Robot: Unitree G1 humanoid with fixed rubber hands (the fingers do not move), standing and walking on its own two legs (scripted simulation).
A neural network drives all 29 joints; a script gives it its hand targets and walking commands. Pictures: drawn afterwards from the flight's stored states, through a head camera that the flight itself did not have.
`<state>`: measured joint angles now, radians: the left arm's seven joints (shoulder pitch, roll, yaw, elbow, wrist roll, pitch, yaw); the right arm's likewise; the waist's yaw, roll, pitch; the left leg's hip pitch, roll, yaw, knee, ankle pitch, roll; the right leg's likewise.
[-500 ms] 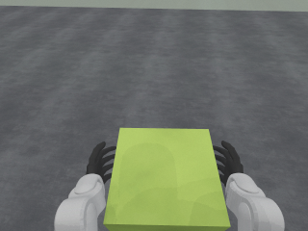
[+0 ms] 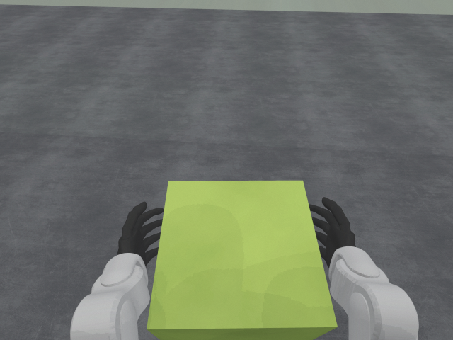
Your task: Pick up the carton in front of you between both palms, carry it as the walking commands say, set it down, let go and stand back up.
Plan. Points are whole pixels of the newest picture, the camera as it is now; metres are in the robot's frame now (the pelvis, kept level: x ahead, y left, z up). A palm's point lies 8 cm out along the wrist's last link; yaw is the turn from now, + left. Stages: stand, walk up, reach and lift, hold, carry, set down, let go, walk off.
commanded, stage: carry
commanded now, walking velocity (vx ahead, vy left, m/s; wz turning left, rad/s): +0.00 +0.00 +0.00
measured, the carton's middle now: (235, 272) +0.23 +0.00 +0.02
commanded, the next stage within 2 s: hold in 1.86 s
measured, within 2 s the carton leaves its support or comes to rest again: neither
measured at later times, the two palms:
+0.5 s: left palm (151, 161) +0.43 +0.16 +0.10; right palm (301, 155) +0.43 -0.14 +0.10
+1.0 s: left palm (158, 160) +0.44 +0.15 +0.08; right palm (302, 156) +0.44 -0.15 +0.08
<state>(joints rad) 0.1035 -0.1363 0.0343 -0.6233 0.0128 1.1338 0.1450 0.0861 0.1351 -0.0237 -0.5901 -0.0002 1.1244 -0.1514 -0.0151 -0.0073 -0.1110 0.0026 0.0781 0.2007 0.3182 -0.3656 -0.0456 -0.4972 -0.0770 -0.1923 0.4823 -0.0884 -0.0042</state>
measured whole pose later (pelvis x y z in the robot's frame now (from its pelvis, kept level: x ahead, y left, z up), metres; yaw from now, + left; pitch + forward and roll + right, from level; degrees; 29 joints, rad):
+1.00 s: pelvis +0.22 +0.00 +0.00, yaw +0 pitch +4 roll +0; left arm 0.10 -0.14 0.03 -0.54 0.03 1.15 0.13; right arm 0.09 0.14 -0.03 -0.53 -0.04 1.15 -0.13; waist 0.00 0.00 -0.14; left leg -0.25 0.06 0.14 0.54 -0.35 -0.01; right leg -0.20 -0.06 -0.15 0.53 -0.39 0.01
